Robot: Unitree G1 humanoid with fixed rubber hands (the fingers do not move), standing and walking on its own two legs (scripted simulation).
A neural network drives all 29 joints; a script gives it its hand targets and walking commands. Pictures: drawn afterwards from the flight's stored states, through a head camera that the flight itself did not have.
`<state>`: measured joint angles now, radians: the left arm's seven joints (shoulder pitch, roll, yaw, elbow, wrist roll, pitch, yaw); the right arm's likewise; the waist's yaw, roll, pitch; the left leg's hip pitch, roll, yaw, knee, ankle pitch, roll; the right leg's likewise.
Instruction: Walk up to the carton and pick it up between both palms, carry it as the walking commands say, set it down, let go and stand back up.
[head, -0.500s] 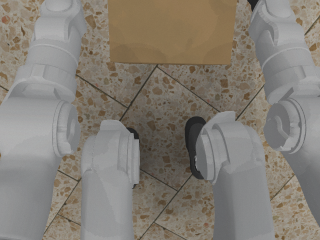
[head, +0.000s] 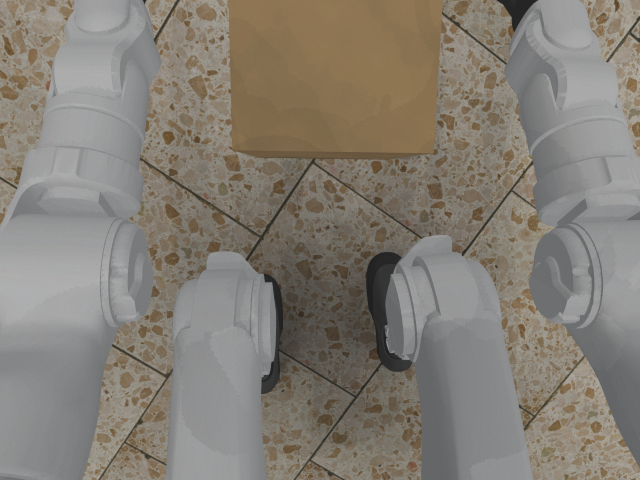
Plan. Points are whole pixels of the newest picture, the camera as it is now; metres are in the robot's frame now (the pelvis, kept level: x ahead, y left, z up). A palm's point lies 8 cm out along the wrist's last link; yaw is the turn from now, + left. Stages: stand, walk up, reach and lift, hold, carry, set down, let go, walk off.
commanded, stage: set down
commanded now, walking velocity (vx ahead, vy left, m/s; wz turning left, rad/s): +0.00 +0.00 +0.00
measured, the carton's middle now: (329, 55) +0.54 -0.03 -0.28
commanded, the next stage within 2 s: let go in 1.04 s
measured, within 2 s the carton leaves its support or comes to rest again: neither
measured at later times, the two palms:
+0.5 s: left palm out of the picture +0.58 +0.17 +0.03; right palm out of the picture +0.54 -0.22 +0.03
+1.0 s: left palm out of the picture +0.57 +0.17 +0.17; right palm out of the picture +0.54 -0.22 +0.17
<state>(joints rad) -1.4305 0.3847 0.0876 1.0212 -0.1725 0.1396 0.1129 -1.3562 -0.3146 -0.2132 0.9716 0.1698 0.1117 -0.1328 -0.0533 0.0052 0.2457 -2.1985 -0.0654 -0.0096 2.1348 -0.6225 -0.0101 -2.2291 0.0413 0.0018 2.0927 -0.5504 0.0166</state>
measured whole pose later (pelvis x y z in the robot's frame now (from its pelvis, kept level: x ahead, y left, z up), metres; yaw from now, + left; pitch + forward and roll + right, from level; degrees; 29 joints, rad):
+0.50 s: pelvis +0.01 +0.00 +0.13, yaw +1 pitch +47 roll +0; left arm -1.31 0.33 0.22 0.93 -0.05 0.20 0.05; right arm -1.23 -0.26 -0.31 0.85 0.07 0.18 -0.09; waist -0.05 0.01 0.00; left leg -1.95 -0.07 -0.03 1.64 -0.51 -0.02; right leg -1.98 0.05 0.02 1.62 -0.46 0.01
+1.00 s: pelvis +0.04 +0.00 +0.27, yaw +1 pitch +45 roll +0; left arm -1.19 0.26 0.31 0.93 0.08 0.16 -0.01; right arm -1.10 -0.20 -0.41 0.84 -0.05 0.14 -0.02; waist -0.06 0.01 -0.04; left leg -1.50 -0.06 -0.06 1.02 -0.31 -0.01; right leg -1.51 0.04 0.04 1.00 -0.26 0.01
